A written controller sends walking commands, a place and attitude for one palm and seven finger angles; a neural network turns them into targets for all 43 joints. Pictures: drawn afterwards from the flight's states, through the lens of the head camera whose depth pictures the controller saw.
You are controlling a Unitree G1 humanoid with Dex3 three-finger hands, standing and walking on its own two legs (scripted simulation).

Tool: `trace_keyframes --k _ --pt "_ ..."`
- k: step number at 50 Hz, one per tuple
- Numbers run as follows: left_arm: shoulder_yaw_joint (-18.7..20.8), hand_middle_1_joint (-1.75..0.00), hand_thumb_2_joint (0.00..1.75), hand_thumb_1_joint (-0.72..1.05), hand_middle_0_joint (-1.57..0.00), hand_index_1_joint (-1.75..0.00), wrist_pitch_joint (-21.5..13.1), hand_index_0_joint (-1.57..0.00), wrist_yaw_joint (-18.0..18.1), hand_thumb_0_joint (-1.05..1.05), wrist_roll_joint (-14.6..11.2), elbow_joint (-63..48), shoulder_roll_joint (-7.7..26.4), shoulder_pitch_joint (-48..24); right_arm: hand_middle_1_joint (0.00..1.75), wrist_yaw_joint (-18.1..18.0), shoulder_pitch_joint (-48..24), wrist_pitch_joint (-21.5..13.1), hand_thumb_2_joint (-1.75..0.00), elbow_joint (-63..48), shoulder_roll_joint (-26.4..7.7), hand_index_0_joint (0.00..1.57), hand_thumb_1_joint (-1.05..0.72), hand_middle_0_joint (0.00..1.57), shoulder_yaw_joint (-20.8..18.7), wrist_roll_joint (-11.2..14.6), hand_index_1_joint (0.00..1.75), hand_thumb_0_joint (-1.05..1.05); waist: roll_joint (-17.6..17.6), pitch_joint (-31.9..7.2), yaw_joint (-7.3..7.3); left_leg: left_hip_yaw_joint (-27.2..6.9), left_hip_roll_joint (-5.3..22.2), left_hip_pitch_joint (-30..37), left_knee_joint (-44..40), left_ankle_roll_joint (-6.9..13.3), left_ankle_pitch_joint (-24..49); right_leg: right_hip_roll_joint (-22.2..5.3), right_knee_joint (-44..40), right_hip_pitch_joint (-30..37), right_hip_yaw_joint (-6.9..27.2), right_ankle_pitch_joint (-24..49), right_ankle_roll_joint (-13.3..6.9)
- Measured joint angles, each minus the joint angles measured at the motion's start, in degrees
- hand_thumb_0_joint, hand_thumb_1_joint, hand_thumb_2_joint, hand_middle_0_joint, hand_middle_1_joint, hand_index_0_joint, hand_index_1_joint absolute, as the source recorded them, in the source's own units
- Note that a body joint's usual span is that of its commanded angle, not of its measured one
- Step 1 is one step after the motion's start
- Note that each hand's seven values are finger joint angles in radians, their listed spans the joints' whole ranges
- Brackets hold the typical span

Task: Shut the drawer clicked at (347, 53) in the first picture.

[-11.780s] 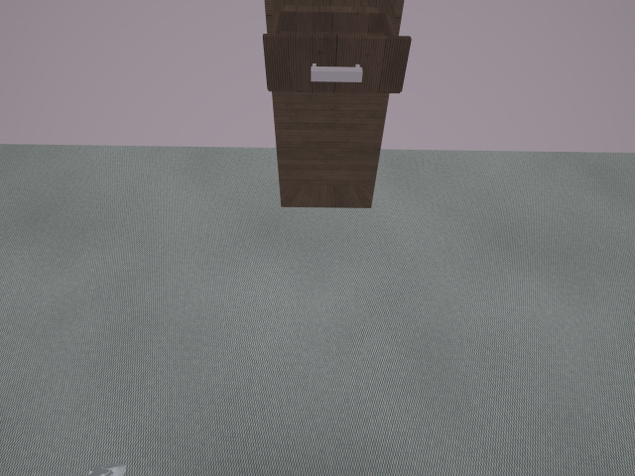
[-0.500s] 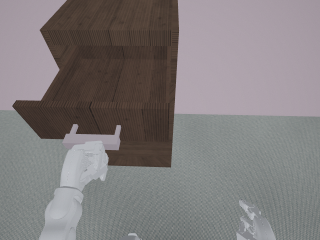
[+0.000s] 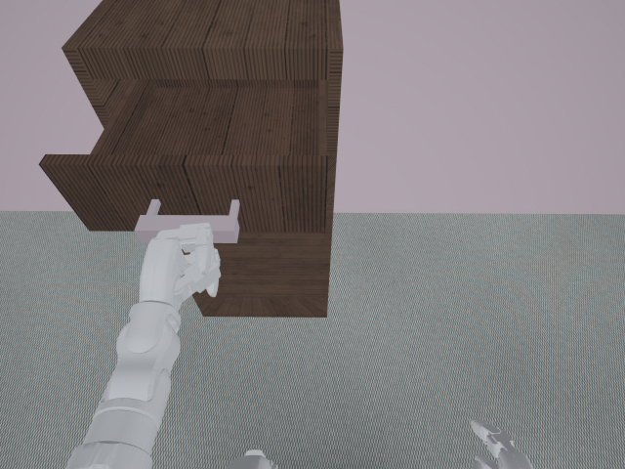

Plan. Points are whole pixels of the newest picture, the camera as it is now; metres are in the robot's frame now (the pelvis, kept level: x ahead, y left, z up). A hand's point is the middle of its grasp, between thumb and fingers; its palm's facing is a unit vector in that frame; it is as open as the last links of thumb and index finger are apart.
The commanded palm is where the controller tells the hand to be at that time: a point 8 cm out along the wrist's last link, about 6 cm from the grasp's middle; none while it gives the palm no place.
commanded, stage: push the drawer shut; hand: left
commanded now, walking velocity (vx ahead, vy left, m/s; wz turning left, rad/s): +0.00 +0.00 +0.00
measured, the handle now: (192, 217) +0.43 +0.18 +0.07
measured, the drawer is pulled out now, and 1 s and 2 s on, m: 0.20 0.07 0.00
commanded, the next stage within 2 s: pull the fist back off the drawer in 1.86 s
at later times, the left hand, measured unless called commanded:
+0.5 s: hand (223, 226) +0.42 +0.13 +0.07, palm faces -0.02 -1.00 -0.03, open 3.2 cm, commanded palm +0.40 +0.18 +0.07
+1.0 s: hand (229, 193) +0.48 +0.13 +0.07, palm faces -0.01 -1.00 -0.03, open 3.2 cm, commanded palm +0.46 +0.18 +0.07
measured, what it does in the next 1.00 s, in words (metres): stands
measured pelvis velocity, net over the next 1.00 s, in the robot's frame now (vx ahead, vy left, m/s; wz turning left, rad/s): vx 0.00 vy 0.00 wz -0.02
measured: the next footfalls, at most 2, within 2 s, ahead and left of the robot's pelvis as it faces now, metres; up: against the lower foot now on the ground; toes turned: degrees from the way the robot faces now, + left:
none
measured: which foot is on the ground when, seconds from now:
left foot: down 0.00-1.00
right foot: down 0.00-1.00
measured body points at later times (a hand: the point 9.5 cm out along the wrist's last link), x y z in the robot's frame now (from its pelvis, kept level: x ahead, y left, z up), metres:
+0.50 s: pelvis +0.00 +0.00 +0.00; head +0.06 +0.00 +0.44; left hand +0.41 +0.18 +0.07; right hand +0.09 -0.26 -0.12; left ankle +0.05 +0.12 -0.69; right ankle -0.02 -0.10 -0.69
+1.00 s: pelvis +0.00 +0.00 -0.02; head +0.09 +0.00 +0.43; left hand +0.47 +0.18 +0.07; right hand +0.03 -0.26 -0.14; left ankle +0.05 +0.12 -0.69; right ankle -0.02 -0.10 -0.69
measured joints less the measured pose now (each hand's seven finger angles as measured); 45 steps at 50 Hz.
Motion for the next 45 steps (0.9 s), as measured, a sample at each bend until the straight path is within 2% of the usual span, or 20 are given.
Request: trace_keyframes --k 13,26,37,45 --pt "1.21 -1.60 0.94 0.89 -1.40 -1.60 -1.68 -1.40 0.83 0.01 1.01 8.57 0.26 -8.18 0.30 0.63 1.40 1.71 -0.90 1.31 0.02 0.20 -0.91 0.20 -0.38 -0.22 0.30 0.01 -0.12 -0.10 -0.54 0.17 0.06 -1.70 0.63 0.18 -0.28 0.04 0.49 -1.70 0.21 -0.13 0.16" --pt "4.80 -1.60 0.92 0.87 -1.40 -1.60 -2.12 -1.40 -0.60 0.02 1.11 18.71 2.38 -17.35 0.30 1.15 2.67 3.00 -0.90 1.34 0.11 0.20 -0.91 0.20 -0.55 -0.51 0.30 0.01 -0.27 -0.78 -1.76 0.25 0.61 -3.95 1.46 0.06 -0.59 0.56 1.00 -3.96 0.40 -0.12 0.00" --pt "7.53 -1.60 0.92 0.87 -1.40 -1.60 -3.51 -1.40 -1.40 0.01 2.02 25.99 3.95 -24.05 0.30 1.51 4.18 4.16 -0.90 1.96 -0.03 0.20 -0.91 0.20 -0.78 -0.84 0.30 0.01 -0.29 -1.04 -2.61 0.19 0.95 -6.65 3.00 0.00 -1.04 0.87 2.47 -6.68 0.44 -0.50 -0.11" --pt "10.03 -1.60 0.92 0.85 -1.40 -1.60 -4.32 -1.40 -2.09 0.01 2.99 32.72 6.22 -30.14 0.30 1.51 5.12 4.68 -0.90 2.24 0.01 0.20 -0.91 0.20 -0.58 -1.19 0.30 0.01 -0.26 -1.19 -3.75 -0.04 1.21 -9.23 4.29 -0.04 -1.22 1.12 3.62 -9.17 0.29 -0.64 -0.22"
